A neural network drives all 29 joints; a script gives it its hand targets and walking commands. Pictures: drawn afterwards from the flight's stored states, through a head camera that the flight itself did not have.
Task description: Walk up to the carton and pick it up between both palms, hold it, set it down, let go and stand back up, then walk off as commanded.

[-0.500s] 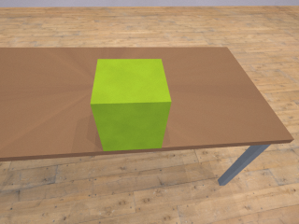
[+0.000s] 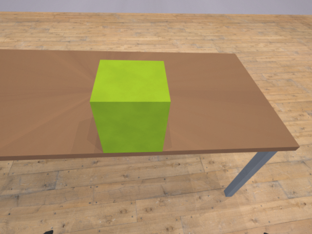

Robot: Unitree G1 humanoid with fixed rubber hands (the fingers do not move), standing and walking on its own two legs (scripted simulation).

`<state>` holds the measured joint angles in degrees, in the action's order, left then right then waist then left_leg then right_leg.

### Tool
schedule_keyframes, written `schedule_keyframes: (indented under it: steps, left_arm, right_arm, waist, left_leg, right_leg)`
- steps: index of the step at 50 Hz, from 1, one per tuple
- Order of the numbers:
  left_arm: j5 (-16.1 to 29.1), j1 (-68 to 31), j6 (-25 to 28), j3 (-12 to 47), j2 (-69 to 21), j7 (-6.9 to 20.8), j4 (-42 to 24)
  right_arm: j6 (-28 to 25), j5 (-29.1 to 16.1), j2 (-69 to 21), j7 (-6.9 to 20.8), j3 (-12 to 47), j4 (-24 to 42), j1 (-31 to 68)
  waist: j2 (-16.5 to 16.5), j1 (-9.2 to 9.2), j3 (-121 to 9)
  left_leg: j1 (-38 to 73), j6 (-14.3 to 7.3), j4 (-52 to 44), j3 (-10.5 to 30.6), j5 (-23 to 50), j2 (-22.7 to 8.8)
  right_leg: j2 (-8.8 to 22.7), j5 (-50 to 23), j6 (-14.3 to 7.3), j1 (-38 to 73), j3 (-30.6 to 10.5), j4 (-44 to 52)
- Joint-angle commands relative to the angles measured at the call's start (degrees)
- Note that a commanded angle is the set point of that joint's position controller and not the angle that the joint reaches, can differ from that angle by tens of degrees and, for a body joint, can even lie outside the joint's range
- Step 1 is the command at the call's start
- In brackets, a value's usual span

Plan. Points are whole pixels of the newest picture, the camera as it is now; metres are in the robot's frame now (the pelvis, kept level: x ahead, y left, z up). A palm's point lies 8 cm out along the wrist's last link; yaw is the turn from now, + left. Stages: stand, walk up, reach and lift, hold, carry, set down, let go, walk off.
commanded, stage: walk up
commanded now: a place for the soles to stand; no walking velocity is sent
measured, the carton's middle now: (132, 108) +0.51 +0.09 +0.01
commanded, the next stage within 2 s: none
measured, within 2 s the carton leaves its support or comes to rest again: neither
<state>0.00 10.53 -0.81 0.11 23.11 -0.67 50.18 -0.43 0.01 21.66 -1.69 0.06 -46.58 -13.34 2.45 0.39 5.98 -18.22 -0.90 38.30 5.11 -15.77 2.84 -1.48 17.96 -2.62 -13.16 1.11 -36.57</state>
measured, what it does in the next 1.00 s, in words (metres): steps on the spot: left foot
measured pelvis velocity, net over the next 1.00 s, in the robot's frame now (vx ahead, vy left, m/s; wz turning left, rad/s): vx -0.02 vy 0.01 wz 0.02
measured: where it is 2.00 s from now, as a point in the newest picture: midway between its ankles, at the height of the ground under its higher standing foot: outside the picture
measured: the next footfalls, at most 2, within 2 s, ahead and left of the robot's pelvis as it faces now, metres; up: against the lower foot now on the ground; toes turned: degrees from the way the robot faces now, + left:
left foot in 0.26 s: +0.04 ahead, +0.11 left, +0.00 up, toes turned -6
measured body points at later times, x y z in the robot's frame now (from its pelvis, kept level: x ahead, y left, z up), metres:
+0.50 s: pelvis -0.02 +0.00 +0.00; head +0.00 +0.02 +0.45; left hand +0.09 +0.31 -0.12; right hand +0.06 -0.31 -0.10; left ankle +0.00 +0.11 -0.72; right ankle +0.02 -0.11 -0.72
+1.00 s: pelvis -0.02 +0.01 +0.01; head +0.01 +0.03 +0.45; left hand +0.09 +0.31 -0.12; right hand +0.09 -0.30 -0.10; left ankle +0.00 +0.11 -0.72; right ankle +0.02 -0.11 -0.72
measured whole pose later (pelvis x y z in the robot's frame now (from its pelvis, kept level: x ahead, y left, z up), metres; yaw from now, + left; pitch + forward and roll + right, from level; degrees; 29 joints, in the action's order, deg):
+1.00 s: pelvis -0.02 +0.01 +0.01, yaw +1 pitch -2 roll -1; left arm 0.0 6.6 1.1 0.1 21.9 0.5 54.3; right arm -3.3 0.0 22.3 -0.6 0.1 -56.6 -7.6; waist 0.9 0.4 5.4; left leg -16.1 -1.9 36.6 5.6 -17.9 3.8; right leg -0.8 15.0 -1.3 -16.4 1.7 -33.6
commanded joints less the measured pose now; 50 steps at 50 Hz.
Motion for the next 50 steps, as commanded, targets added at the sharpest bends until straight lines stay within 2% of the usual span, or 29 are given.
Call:
schedule_keyframes:
  steps: [1,2,4,6,9,10,11,12,13,14,15,16,19,20,21,23,24,26,29,30,31,36,37,39,40,42,43,47,50]
  left_arm:
    - [-1.8,-9.8,3.0,-6.0,12.4,0.0,-4.1]
    - [-1.8,-9.3,3.1,-6.0,11.5,0.1,-4.9]
    - [-1.5,-5.9,3.3,-6.4,12.4,0.3,-4.0]
    - [-1.8,-5.9,2.9,-6.2,13.1,0.7,-3.9]
    - [-0.7,-4.9,2.2,-6.1,12.7,1.0,-3.7]
    - [-0.4,-5.5,2.0,-5.5,11.8,0.8,-3.8]
    - [0.0,-5.7,2.1,-4.9,10.5,0.8,-3.9]
    - [0.4,-4.7,2.1,-4.7,9.4,0.7,-4.1]
    - [0.7,-6.5,1.9,-4.5,9.2,0.5,-4.2]
    - [0.4,-5.9,1.8,-4.2,8.3,0.6,-3.7]
    - [0.3,-5.8,2.1,-4.0,8.4,0.5,-2.5]
    - [0.3,-5.0,2.7,-3.9,8.2,0.5,-2.0]
    - [-0.3,-4.9,3.4,-4.5,10.4,0.5,-0.3]
    - [-0.7,-2.9,3.6,-4.9,11.4,0.5,-0.2]
    - [-0.8,-3.8,3.5,-5.2,12.9,0.5,-0.1]
    - [-0.7,-4.3,3.1,-5.5,13.4,0.3,-0.1]
    - [-0.8,-4.7,3.1,-5.5,13.0,0.3,0.1]
    - [-0.9,-5.6,2.7,-5.3,12.2,0.4,0.4]
    - [-0.4,-7.0,2.3,-4.6,10.3,1.0,0.2]
    - [-0.5,-7.1,2.1,-4.4,9.7,1.0,0.5]
    - [-0.1,-7.1,2.3,-4.5,9.5,1.1,0.6]
    - [-0.4,-4.1,3.3,-4.6,10.3,0.9,2.2]
    - [-0.2,-5.2,3.3,-4.9,10.9,1.0,2.1]
    - [-0.2,-4.6,3.2,-5.0,11.4,0.7,2.3]
    - [-0.3,-5.0,3.2,-5.0,11.5,0.7,1.9]
    - [-0.3,-7.3,3.1,-4.6,10.8,0.8,1.8]
    - [-0.4,-8.0,2.9,-4.6,10.4,0.7,1.8]
    - [0.0,-7.3,2.7,-4.2,9.5,0.9,1.9]
    - [-0.2,-6.7,2.9,-4.4,9.8,0.9,2.6]
  right_arm:
    - [-0.3,0.4,11.9,0.6,-5.2,-1.0,-3.9]
    - [-0.3,0.3,11.9,1.0,-5.3,-1.7,-3.7]
    - [-0.6,0.6,11.9,1.1,-5.4,-1.7,-1.9]
    - [-1.2,0.8,11.7,1.2,-5.0,-2.1,-2.6]
    - [-2.4,0.8,11.9,1.0,-4.3,-4.5,-4.0]
    - [-2.8,1.0,11.4,0.7,-4.3,-4.7,-3.8]
    - [-3.3,1.5,13.7,0.4,-4.7,-4.6,-2.6]
    - [-3.6,1.7,14.9,0.3,-4.8,-4.1,-2.6]
    - [-3.8,1.9,15.7,0.2,-4.5,-4.2,-1.4]
    - [-4.0,1.5,16.1,0.4,-4.4,-4.2,1.0]
    - [-4.1,1.4,17.0,0.5,-4.1,-4.7,2.4]
    - [-4.1,1.2,15.7,0.6,-3.6,-4.3,3.9]
    - [-3.7,0.8,12.2,0.7,-2.7,-5.1,4.5]
    - [-3.6,0.8,11.8,0.6,-2.7,-4.7,4.8]
    - [-3.2,0.6,11.8,0.8,-3.1,-5.4,2.9]
    - [-2.8,0.9,11.5,0.8,-3.3,-6.2,2.9]
    - [-3.0,0.9,11.5,0.9,-3.2,-6.8,2.2]
    - [-3.0,1.0,12.2,0.9,-3.4,-7.5,1.6]
    - [-3.5,1.6,15.0,1.0,-3.7,-6.9,3.0]
    - [-3.6,1.5,15.8,0.9,-3.7,-6.7,4.0]
    - [-3.8,1.5,15.7,0.8,-3.8,-6.7,5.4]
    - [-4.0,1.0,12.8,0.7,-2.5,-6.6,7.4]
    - [-4.1,0.8,12.3,0.5,-2.6,-6.9,6.3]
    - [-3.8,0.8,12.3,0.5,-2.6,-6.6,6.3]
    - [-3.5,0.6,12.0,0.4,-2.7,-6.9,5.5]
    - [-3.7,0.5,12.8,0.6,-2.9,-7.7,5.3]
    - [-3.6,0.7,12.7,0.7,-2.8,-7.5,5.4]
    - [-4.0,1.1,13.9,0.6,-3.0,-7.6,6.9]
    - [-3.9,1.0,13.1,0.5,-2.8,-6.9,8.0]
  waist:
    - [0.9,-2.11,3.5]
    - [3.5,-1.69,3.4]
    - [3.0,-0.06,1.5]
    - [5.8,0.12,-1.4]
    - [7.1,-0.57,-7.9]
    - [5.5,-1.11,-7.8]
    - [2.6,-0.43,-10.3]
    - [-0.6,0.38,-11.8]
    - [-1.3,0.54,-9.9]
    - [-1.4,1.29,-10.4]
    - [-5.4,1.42,-8.7]
    - [-5.6,2.22,-6.3]
    - [-5.0,2.16,-7.8]
    - [-3.8,2.55,-9.2]
    - [-3.7,1.2,-9.6]
    - [-1.8,0.37,-7.5]
    - [-3.0,0.13,-8.6]
    - [-0.4,0.07,-8.8]
    - [-6.4,0.17,-7.7]
    - [-7.2,0.5,-6.6]
    - [-7.0,0.87,-5.8]
    - [-5.6,2.14,-10.8]
    - [-3.1,1.61,-12.5]
    - [-4.1,1.39,-11.9]
    - [-1.8,0.8,-13.0]
    - [-0.9,-0.11,-13.9]
    - [-2.7,-0.28,-13.1]
    - [-4.2,1.17,-11.0]
    - [-4.3,1.76,-12.2]
  left_leg:
    - [-0.9,0.4,11.9,1.5,-10.3,-1.8]
    - [-2.0,0.1,11.6,1.0,-9.3,-1.2]
    - [-4.0,-0.2,8.1,0.3,-9.0,-2.2]
    - [-1.2,-0.3,2.8,-0.9,-10.0,-3.4]
    - [2.1,-1.0,-10.7,-1.1,-0.7,-2.0]
    - [4.1,-1.6,-17.0,1.7,1.2,-3.7]
    - [5.1,-2.7,-15.3,7.2,8.2,-5.8]
    - [6.9,-4.4,-15.8,14.7,13.4,-9.4]
    - [5.7,-6.1,-16.8,21.3,15.2,-12.9]
    - [6.3,-8.2,-17.3,25.5,12.7,-14.4]
    - [4.5,-8.7,-17.3,25.3,13.9,-15.2]
    - [1.6,-8.5,-16.0,22.4,14.2,-13.9]
    - [-6.1,-3.2,-12.7,12.2,8.5,-6.8]
    - [-7.2,-2.7,-10.1,10.1,5.3,-4.7]
    - [-3.9,-1.9,-8.0,6.7,4.0,-3.5]
    - [-1.4,-2.3,-6.4,4.8,2.3,-3.0]
    - [-1.5,-2.4,-6.6,4.7,3.4,-3.3]
    - [-0.6,-2.8,-8.3,6.1,3.4,-4.1]
    - [-0.1,-5.1,-18.1,18.0,-1.7,-9.8]
    - [-0.8,-6.2,-19.4,23.1,-0.3,-12.0]
    - [-0.4,-6.7,-19.9,23.9,2.8,-13.0]
    - [-3.1,-3.2,-14.0,13.7,12.7,-8.0]
    - [-3.7,-2.7,-13.5,12.1,12.5,-7.2]
    - [-2.0,-2.4,-11.2,9.9,11.8,-5.4]
    - [-0.7,-2.3,-10.5,9.3,9.0,-5.0]
    - [3.0,-2.8,-10.8,9.7,10.3,-6.1]
    - [3.3,-3.1,-11.8,10.1,11.9,-6.7]
    - [2.4,-4.7,-15.3,17.0,13.6,-10.0]
    - [0.6,-4.1,-15.2,15.3,10.7,-9.0]
  right_leg:
    - [18.3,17.3,-8.5,-11.4,-18.1,25.6]
    - [16.4,12.8,-7.6,-9.9,-15.6,25.0]
    - [16.5,7.4,-7.9,-4.8,-15.3,21.6]
    - [16.0,6.8,-8.1,-1.7,-13.4,18.9]
    - [13.7,1.8,-6.2,6.1,-10.6,13.2]
    - [13.5,-2.7,-5.4,5.4,-10.2,9.9]
    - [10.8,-8.2,-3.9,4.7,-8.2,5.4]
    - [6.9,-7.2,-2.1,2.4,-4.3,-0.4]
    - [3.9,0.8,-0.7,-1.0,-2.8,-1.7]
    - [2.1,5.9,-0.2,-2.0,-4.4,0.1]
    - [2.5,5.7,-0.4,-2.0,-4.3,1.9]
    - [3.3,2.1,-0.8,0.8,-4.8,6.0]
    - [8.6,-3.4,-3.2,10.1,-8.1,11.3]
    - [11.1,-3.4,-4.8,11.9,-11.2,12.6]
    - [14.0,-0.6,-6.5,9.4,-12.3,14.1]
    - [14.4,3.1,-7.1,4.9,-12.9,15.3]
    - [14.6,2.3,-7.0,6.9,-12.2,14.2]
    - [12.8,3.6,-5.8,6.0,-10.1,13.1]
    - [4.9,5.1,-1.2,1.7,-3.5,5.3]
    - [3.4,4.4,-0.4,0.7,-2.6,3.7]
    - [2.9,4.3,-0.4,0.5,-4.0,4.5]
    - [7.5,-8.3,-2.1,11.6,-6.1,9.8]
    - [8.5,-9.2,-2.7,14.0,-6.1,8.7]
    - [10.0,-10.3,-3.4,11.8,-7.7,9.6]
    - [10.6,-9.9,-4.3,11.1,-8.1,9.7]
    - [10.0,-8.7,-3.4,7.3,-7.0,9.3]
    - [8.8,-8.5,-2.7,7.1,-5.8,8.4]
    - [5.9,-4.7,-0.6,5.0,-3.6,5.8]
    - [6.5,-4.9,-1.4,8.2,-4.9,8.3]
